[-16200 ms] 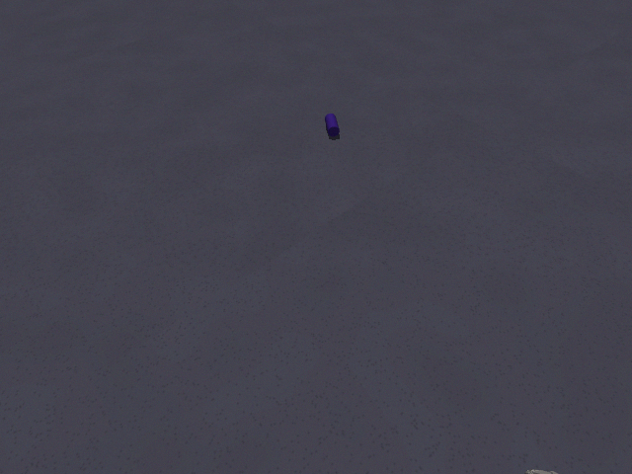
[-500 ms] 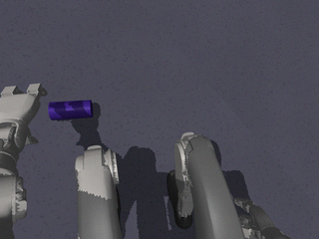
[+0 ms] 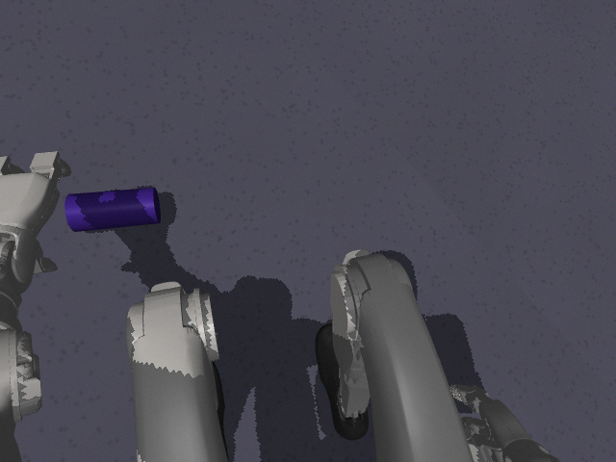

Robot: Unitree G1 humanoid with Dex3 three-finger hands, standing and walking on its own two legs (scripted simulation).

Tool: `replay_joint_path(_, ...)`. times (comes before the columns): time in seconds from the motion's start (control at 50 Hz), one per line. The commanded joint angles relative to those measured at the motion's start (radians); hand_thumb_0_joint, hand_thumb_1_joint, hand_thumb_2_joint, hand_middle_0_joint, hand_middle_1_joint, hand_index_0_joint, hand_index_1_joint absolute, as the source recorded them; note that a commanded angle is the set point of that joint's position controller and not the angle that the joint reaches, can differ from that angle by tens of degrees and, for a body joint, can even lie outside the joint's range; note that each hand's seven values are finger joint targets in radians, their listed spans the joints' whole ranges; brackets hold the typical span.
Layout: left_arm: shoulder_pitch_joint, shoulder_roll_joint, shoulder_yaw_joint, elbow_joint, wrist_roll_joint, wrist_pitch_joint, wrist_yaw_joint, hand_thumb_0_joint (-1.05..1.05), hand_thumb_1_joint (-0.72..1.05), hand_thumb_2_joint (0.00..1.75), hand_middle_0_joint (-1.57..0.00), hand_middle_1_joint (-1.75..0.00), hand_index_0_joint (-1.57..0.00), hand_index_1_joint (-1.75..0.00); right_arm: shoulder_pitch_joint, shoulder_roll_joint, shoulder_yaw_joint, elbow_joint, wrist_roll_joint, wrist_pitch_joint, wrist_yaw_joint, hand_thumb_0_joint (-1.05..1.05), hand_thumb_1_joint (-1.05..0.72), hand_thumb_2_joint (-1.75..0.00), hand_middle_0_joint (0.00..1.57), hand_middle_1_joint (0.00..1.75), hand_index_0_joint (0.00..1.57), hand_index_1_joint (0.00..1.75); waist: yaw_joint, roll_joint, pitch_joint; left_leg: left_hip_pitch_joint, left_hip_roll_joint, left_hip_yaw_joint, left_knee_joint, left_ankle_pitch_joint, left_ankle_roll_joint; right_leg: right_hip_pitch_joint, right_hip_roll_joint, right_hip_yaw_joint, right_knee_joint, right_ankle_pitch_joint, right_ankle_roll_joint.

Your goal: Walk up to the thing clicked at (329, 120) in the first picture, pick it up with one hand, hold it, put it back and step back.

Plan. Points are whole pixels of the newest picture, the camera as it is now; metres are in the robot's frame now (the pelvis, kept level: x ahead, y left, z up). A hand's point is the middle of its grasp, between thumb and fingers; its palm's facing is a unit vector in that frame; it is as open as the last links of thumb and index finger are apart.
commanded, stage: rise first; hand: left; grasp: from above
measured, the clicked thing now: (115, 209) +0.48 +0.25 -0.30
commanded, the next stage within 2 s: approach in 0.08 s
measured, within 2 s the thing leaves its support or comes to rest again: neither
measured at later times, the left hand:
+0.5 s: hand (87, 196) +0.47 +0.26 -0.18, palm faces -0.40 -0.02 -0.92, open 14.0 cm
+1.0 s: hand (78, 222) +0.43 +0.27 -0.19, palm faces -0.49 -0.05 -0.87, open 13.9 cm
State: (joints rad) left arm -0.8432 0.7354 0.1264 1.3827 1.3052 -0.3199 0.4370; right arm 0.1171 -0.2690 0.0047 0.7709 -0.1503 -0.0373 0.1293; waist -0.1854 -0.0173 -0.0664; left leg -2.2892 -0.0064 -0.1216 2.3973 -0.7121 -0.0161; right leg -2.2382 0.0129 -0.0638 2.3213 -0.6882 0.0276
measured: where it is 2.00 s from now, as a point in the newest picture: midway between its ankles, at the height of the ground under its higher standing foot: (278, 419)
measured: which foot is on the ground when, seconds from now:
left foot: down 0.00-1.00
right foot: down 0.00-1.00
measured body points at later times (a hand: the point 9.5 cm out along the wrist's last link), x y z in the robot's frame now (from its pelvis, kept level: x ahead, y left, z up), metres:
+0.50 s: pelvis +0.00 +0.00 -0.01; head +0.24 +0.07 +0.36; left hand +0.48 +0.26 -0.13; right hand +0.06 -0.28 -0.11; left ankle +0.07 +0.13 -0.30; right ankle +0.10 -0.12 -0.30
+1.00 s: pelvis +0.00 +0.00 -0.01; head +0.24 +0.06 +0.36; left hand +0.45 +0.27 -0.14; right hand +0.03 -0.27 -0.12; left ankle +0.07 +0.13 -0.30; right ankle +0.10 -0.12 -0.30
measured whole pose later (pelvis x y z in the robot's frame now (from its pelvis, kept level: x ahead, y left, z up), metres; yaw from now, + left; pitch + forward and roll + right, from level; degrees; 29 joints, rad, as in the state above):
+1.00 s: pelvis +0.00 +0.00 -0.01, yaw -1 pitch +33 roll -7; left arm -0.85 0.72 0.06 1.34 1.23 -0.30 0.38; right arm 0.18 -0.28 0.06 0.74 -0.14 -0.04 0.15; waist -0.22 -0.01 0.00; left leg -2.31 -0.01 -0.14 2.43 -0.70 -0.02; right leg -2.25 0.02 -0.08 2.34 -0.67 0.03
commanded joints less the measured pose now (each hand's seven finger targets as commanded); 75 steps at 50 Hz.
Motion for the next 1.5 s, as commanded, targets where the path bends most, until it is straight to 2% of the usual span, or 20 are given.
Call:
replay_joint_path(0.0, -0.265, 0.276, 0.039, -0.142, -0.022, 0.010, 0.033, 0.00, -0.48, 0.95, -0.13, -0.95, -0.13, -0.94, 0.193, -0.232, -0.069, -0.017, -0.003, -0.004, -0.012, 0.00, -0.91, -0.90, 0.20, 0.30, 0.20, 0.30, 0.006, 0.245, -0.675, 0.492, -0.020, 0.097, -0.240, 0.198, 0.056, 0.339, 0.023, -0.062, -0.243, 0.215, -0.057)
replay_joint_path(0.18, -0.253, 0.248, 0.023, -0.117, -0.017, 0.013, 0.034, 0.00, -0.52, 0.98, -0.07, -0.99, -0.08, -1.00, 0.199, -0.239, -0.064, -0.013, -0.003, 0.001, -0.009, 0.00, -0.91, -0.90, 0.20, 0.30, 0.20, 0.30, -0.007, 0.258, -0.660, 0.513, -0.019, 0.086, -0.239, 0.220, 0.051, 0.317, 0.024, -0.075, -0.231, 0.231, -0.057)
replay_joint_path(0.3, -0.393, 0.161, -0.057, -0.100, -0.021, 0.006, 0.053, 0.00, -0.51, 0.97, -0.07, -1.04, -0.08, -1.02, 0.223, -0.246, -0.057, -0.001, -0.005, -0.014, -0.007, 0.00, -0.91, -0.90, 0.20, 0.30, 0.20, 0.30, -0.075, 0.265, -0.626, 0.504, -0.015, 0.067, -0.231, 0.189, 0.049, 0.262, 0.026, -0.091, -0.222, 0.208, -0.055)
replay_joint_path(0.36, -0.497, 0.143, -0.086, -0.096, 0.003, 0.016, 0.076, 0.00, -0.52, 0.98, -0.07, -1.05, -0.08, -1.03, 0.242, -0.255, -0.045, 0.007, -0.013, -0.023, -0.005, 0.00, -0.91, -0.90, 0.20, 0.30, 0.20, 0.30, -0.118, 0.289, -0.637, 0.523, -0.011, 0.061, -0.223, 0.200, 0.048, 0.255, 0.029, -0.102, -0.218, 0.225, -0.053)
replay_joint_path(0.42, -0.507, 0.174, -0.061, -0.067, 0.014, 0.061, 0.114, 0.00, -0.53, 0.99, -0.07, -1.04, -0.08, -1.03, 0.235, -0.261, -0.040, -0.002, -0.015, -0.027, -0.008, 0.00, -0.91, -0.90, 0.20, 0.30, 0.20, 0.30, -0.097, 0.348, -0.677, 0.569, -0.007, 0.066, -0.237, 0.220, 0.040, 0.251, 0.027, -0.101, -0.204, 0.244, -0.055)
replay_joint_path(0.46, -0.542, 0.172, -0.062, -0.034, 0.029, 0.100, 0.129, 0.00, -0.54, 1.00, -0.07, -1.04, -0.08, -1.03, 0.241, -0.257, -0.032, -0.010, -0.020, -0.027, -0.005, 0.00, -0.91, -0.90, 0.20, 0.30, 0.20, 0.30, -0.116, 0.362, -0.689, 0.554, -0.009, 0.074, -0.236, 0.208, 0.041, 0.262, 0.031, -0.099, -0.210, 0.245, -0.061)
replay_joint_path(0.5, -0.518, 0.197, -0.041, 0.012, 0.026, 0.143, 0.133, 0.00, -0.55, 1.01, -0.07, -1.03, -0.07, -1.03, 0.239, -0.258, -0.020, -0.013, -0.018, -0.025, -0.004, 0.00, -0.91, -0.90, 0.20, 0.30, 0.20, 0.30, -0.102, 0.346, -0.679, 0.531, -0.009, 0.084, -0.231, 0.220, 0.046, 0.285, 0.030, -0.093, -0.221, 0.265, -0.061)
replay_joint_path(0.58, -0.475, 0.244, -0.023, 0.052, 0.007, 0.209, 0.101, 0.00, -0.57, 1.03, -0.07, -1.00, -0.07, -1.01, 0.228, -0.265, -0.001, -0.038, -0.003, -0.024, -0.001, 0.00, -0.91, -0.90, 0.20, 0.30, 0.20, 0.30, -0.083, 0.356, -0.683, 0.485, -0.012, 0.090, -0.241, 0.219, 0.051, 0.320, 0.026, -0.087, -0.215, 0.268, -0.067)
replay_joint_path(0.66, -0.364, 0.238, -0.029, 0.063, -0.048, 0.238, 0.032, 0.00, -0.55, 1.00, -0.07, -1.02, -0.07, -1.01, 0.224, -0.263, 0.007, -0.060, 0.020, -0.020, 0.005, 0.00, -0.91, -0.90, 0.20, 0.30, 0.20, 0.30, -0.076, 0.275, -0.643, 0.417, -0.015, 0.092, -0.239, 0.223, 0.063, 0.378, 0.026, -0.080, -0.222, 0.276, -0.057)
replay_joint_path(0.74, -0.318, 0.250, -0.024, 0.004, -0.107, 0.202, -0.040, 0.00, -0.54, 0.99, -0.07, -1.04, -0.08, -1.02, 0.228, -0.256, 0.008, -0.069, 0.032, -0.010, 0.007, 0.00, -0.91, -0.90, 0.20, 0.30, 0.20, 0.30, -0.066, 0.189, -0.631, 0.334, -0.018, 0.093, -0.221, 0.201, 0.074, 0.455, 0.030, -0.068, -0.240, 0.259, -0.046)
replay_joint_path(0.78, -0.294, 0.241, -0.028, -0.013, -0.122, 0.162, -0.066, 0.00, -0.53, 0.98, -0.07, -1.04, -0.08, -1.03, 0.237, -0.252, 0.009, -0.071, 0.027, -0.009, 0.010, 0.00, -0.91, -0.90, 0.20, 0.30, 0.20, 0.30, -0.081, 0.145, -0.608, 0.295, -0.019, 0.094, -0.198, 0.187, 0.080, 0.484, 0.030, -0.062, -0.253, 0.252, -0.037)
replay_joint_path(0.84, -0.334, 0.250, -0.023, -0.118, -0.119, 0.075, -0.075, 0.00, -0.50, 0.97, -0.08, -1.05, -0.10, -1.03, 0.260, -0.261, -0.006, -0.056, 0.019, -0.009, 0.009, 0.00, -0.91, -0.90, 0.20, 0.30, 0.20, 0.30, -0.081, 0.178, -0.630, 0.336, -0.020, 0.088, -0.182, 0.191, 0.069, 0.477, 0.031, -0.062, -0.254, 0.245, -0.041)
replay_joint_path(0.92, -0.377, 0.207, -0.042, -0.248, -0.087, -0.016, -0.018, 0.00, -0.50, 0.98, -0.08, -1.07, -0.10, -1.04, 0.262, -0.260, -0.030, -0.050, 0.006, -0.012, 0.007, 0.00, -0.91, -0.90, 0.20, 0.30, 0.20, 0.30, -0.078, 0.284, -0.689, 0.448, -0.012, 0.074, -0.199, 0.173, 0.045, 0.402, 0.040, -0.074, -0.243, 0.207, -0.057)
replay_joint_path(1.0, -0.452, 0.192, -0.046, -0.254, -0.036, 0.000, 0.076, 0.00, -0.51, 1.03, -0.08, -1.07, -0.09, -1.05, 0.247, -0.261, -0.051, -0.029, -0.005, -0.016, -0.001, 0.00, -0.91, -0.90, 0.20, 0.30, 0.20, 0.30, -0.089, 0.340, -0.685, 0.520, -0.007, 0.075, -0.221, 0.162, 0.033, 0.288, 0.035, -0.085, -0.230, 0.193, -0.069)
replay_joint_path(1.1, -0.546, 0.141, -0.093, -0.003, 0.021, 0.092, 0.122, 0.00, -0.52, 1.02, -0.07, -1.03, -0.08, -1.02, 0.250, -0.266, -0.025, 0.011, -0.016, -0.031, -0.003, 0.00, -0.91, -0.90, 0.20, 0.30, 0.20, 0.30, -0.144, 0.326, -0.579, 0.512, -0.005, 0.058, -0.230, 0.143, 0.036, 0.183, 0.028, -0.115, -0.210, 0.185, -0.064)
replay_joint_path(1.16, -0.499, 0.137, -0.104, 0.138, 0.013, 0.133, 0.107, 0.00, -0.50, 1.03, -0.08, -1.06, -0.09, -1.04, 0.235, -0.273, -0.001, 0.003, -0.017, -0.046, 0.003, 0.00, -0.91, -0.90, 0.20, 0.30, 0.20, 0.30, -0.142, 0.303, -0.508, 0.455, -0.012, 0.051, -0.245, 0.116, 0.042, 0.178, 0.025, -0.119, -0.208, 0.168, -0.061)
replay_joint_path(1.26, -0.437, 0.185, -0.095, 0.140, -0.012, 0.158, 0.046, 0.00, -0.51, 0.98, -0.07, -1.02, -0.07, -1.01, 0.208, -0.278, 0.010, -0.033, -0.006, -0.053, 0.010, 0.00, -0.90, -0.90, 0.20, 0.30, 0.20, 0.30, -0.111, 0.318, -0.561, 0.459, -0.016, 0.061, -0.240, 0.163, 0.044, 0.252, 0.028, -0.110, -0.197, 0.211, -0.063)
replay_joint_path(1.34, -0.424, 0.218, -0.063, 0.102, -0.027, 0.134, 0.025, 0.00, -0.52, 0.98, -0.07, -1.01, -0.07, -1.01, 0.229, -0.279, 0.025, -0.051, -0.011, -0.051, 0.020, 0.00, -0.90, -0.90, 0.20, 0.30, 0.20, 0.30, -0.138, 0.291, -0.583, 0.447, -0.014, 0.070, -0.187, 0.261, 0.049, 0.331, 0.031, -0.107, -0.188, 0.308, -0.053)
replay_joint_path(1.4, -0.420, 0.312, 0.005, 0.084, -0.020, 0.094, 0.041, 0.00, -0.53, 0.98, -0.06, -1.02, -0.07, -1.01, 0.249, -0.287, 0.036, -0.046, -0.019, -0.045, 0.025, 0.00, -0.90, -0.90, 0.20, 0.30, 0.20, 0.30, -0.137, 0.274, -0.582, 0.408, -0.010, 0.067, -0.174, 0.238, 0.053, 0.374, 0.038, -0.106, -0.191, 0.292, -0.051)
replay_joint_path(1.48, -0.451, 0.327, 0.008, 0.053, -0.010, 0.035, 0.084, 0.00, -0.52, 0.97, -0.06, -1.02, -0.07, -1.01, 0.242, -0.290, 0.055, -0.052, -0.042, -0.053, 0.033, 0.00, -0.90, -0.90, 0.20, 0.30, 0.20, 0.30, -0.152, 0.298, -0.592, 0.404, -0.005, 0.063, -0.147, 0.206, 0.051, 0.381, 0.045, -0.107, -0.190, 0.264, -0.049)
